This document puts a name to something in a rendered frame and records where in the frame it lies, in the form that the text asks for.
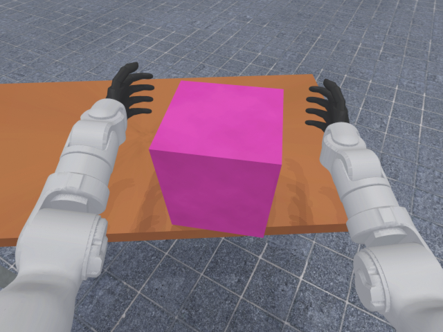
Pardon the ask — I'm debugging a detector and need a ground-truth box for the robot right hand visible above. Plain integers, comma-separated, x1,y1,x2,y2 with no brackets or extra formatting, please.
305,79,350,133

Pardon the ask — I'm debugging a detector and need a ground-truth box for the left robot upper arm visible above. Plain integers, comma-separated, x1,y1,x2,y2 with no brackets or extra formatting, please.
0,207,108,332

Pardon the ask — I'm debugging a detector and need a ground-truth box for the right robot upper arm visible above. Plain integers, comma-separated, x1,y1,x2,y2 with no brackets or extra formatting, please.
353,242,443,332

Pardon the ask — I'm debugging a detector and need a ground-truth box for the left robot forearm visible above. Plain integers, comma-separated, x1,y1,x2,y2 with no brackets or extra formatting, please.
15,98,127,272

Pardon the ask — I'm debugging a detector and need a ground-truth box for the carton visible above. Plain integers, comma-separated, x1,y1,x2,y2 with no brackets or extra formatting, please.
149,80,284,238

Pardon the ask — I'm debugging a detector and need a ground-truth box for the table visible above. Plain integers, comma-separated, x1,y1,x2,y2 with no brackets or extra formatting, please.
0,74,348,288

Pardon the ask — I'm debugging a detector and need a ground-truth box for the right robot forearm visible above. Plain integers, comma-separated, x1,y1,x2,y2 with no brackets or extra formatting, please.
319,122,443,275

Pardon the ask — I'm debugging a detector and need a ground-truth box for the robot left hand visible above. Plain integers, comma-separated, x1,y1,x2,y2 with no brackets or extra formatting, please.
106,62,154,119

